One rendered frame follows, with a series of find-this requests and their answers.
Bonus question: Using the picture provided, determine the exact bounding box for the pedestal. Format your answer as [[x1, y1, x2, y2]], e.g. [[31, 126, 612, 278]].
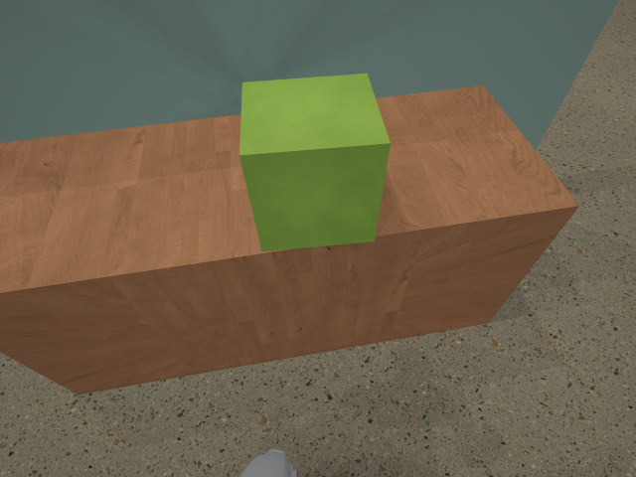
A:
[[0, 85, 579, 395]]

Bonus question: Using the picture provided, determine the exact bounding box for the carton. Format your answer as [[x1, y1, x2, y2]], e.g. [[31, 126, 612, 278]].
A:
[[239, 74, 391, 251]]

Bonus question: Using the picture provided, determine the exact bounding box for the robot left thigh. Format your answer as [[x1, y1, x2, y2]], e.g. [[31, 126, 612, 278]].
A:
[[239, 454, 297, 477]]

